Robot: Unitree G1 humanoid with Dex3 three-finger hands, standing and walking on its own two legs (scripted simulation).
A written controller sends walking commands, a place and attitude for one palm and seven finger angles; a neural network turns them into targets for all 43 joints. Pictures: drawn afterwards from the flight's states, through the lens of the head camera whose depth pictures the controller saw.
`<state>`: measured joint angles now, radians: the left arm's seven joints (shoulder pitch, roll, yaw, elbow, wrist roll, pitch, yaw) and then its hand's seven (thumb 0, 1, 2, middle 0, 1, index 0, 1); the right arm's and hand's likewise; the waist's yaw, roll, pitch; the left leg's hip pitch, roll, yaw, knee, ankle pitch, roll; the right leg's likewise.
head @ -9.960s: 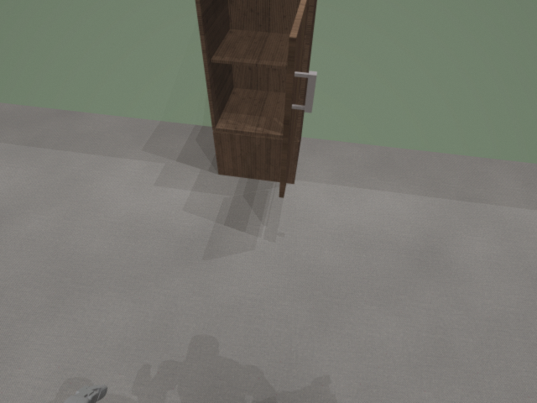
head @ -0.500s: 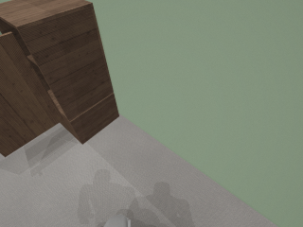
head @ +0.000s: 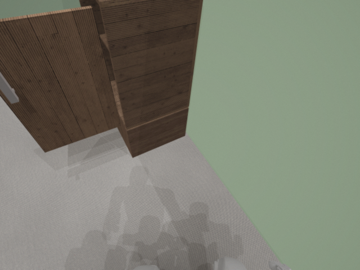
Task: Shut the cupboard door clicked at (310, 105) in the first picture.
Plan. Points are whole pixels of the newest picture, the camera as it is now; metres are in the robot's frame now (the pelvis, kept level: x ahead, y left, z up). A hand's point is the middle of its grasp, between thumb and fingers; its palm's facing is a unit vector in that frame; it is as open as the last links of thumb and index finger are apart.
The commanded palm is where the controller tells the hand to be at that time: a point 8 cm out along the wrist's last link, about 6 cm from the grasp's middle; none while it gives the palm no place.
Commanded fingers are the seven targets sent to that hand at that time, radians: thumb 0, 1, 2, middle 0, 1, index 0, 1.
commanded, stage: turn to face it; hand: left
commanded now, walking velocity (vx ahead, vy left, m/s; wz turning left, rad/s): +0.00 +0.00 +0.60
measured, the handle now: (4, 82) +0.60 +0.62 -0.02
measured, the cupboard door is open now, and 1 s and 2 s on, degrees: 89 89 89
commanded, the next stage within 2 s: take the last steps up to it in 0.82 s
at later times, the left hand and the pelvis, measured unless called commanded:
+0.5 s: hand out of the picture +0.10 +0.15 -0.13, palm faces +0.27 -0.92 -0.30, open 7.4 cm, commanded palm none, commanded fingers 0.00 0.90 0.90 -0.20 -0.30 -0.20 -0.30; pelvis +0.05 -0.07 +0.01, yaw +18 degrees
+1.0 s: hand out of the picture -0.08 +0.17 -0.16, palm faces +0.54 -0.80 -0.25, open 7.4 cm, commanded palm none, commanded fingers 0.00 0.90 0.90 -0.20 -0.30 -0.20 -0.30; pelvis +0.01 -0.03 +0.01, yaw +29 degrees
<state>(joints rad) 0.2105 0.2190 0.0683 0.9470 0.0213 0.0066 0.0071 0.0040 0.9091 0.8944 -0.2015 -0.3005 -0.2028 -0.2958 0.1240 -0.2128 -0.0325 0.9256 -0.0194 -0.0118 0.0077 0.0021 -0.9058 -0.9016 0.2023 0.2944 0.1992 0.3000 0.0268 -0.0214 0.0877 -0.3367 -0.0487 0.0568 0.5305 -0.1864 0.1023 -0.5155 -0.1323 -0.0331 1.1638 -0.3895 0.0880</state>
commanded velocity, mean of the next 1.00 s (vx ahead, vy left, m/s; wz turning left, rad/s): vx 0.03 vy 0.01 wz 0.41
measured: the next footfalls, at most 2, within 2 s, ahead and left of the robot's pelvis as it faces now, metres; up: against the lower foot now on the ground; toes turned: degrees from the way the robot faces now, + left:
right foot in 0.34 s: +0.11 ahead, -0.16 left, +0.00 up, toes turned +11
left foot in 0.76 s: +0.00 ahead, +0.08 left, +0.00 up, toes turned +30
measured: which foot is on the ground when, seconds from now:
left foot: down 0.00-0.34, up 0.36-0.74, down 0.76-1.00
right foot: up 0.00-0.32, down 0.34-0.76, up 0.78-1.00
